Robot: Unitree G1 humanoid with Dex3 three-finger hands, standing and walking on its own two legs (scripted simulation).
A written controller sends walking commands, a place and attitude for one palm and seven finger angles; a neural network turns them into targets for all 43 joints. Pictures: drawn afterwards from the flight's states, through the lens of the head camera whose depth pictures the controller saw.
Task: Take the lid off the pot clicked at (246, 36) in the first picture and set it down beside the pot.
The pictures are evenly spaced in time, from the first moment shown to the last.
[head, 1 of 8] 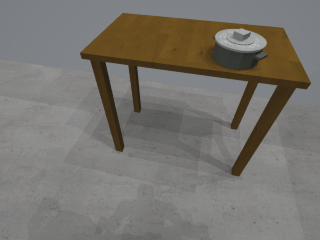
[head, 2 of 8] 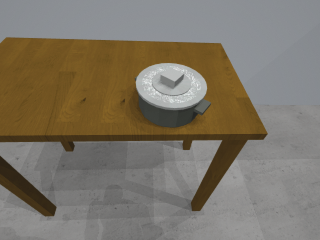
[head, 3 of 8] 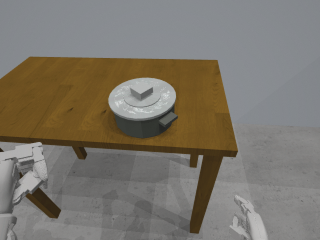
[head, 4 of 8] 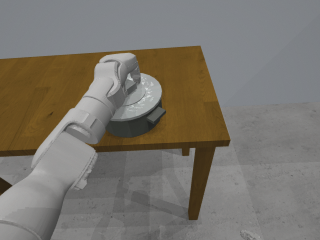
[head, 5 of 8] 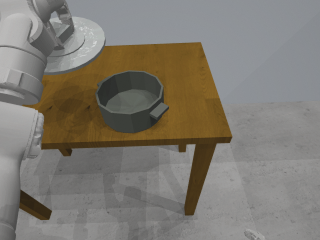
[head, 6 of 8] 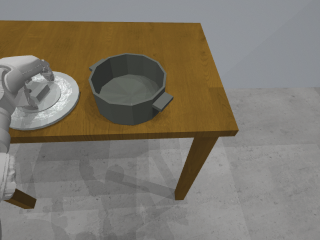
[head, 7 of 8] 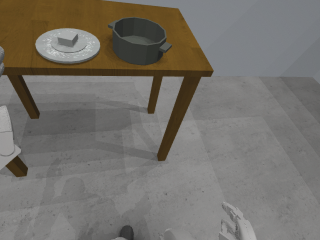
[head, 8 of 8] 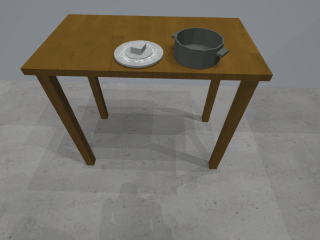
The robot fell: no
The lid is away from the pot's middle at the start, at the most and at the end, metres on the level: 0.00 0.25 0.24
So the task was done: yes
